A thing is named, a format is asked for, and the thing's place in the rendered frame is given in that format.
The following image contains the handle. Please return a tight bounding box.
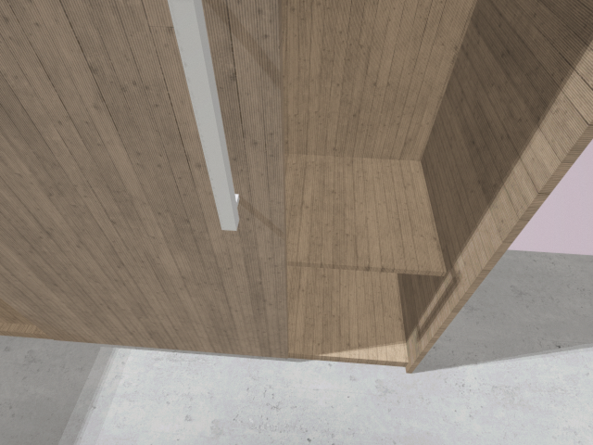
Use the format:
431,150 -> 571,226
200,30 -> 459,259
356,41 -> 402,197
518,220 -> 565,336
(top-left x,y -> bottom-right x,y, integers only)
168,0 -> 239,231

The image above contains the wardrobe door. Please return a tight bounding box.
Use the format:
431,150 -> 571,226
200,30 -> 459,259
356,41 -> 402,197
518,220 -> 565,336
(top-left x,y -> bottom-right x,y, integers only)
0,0 -> 289,359
0,298 -> 34,325

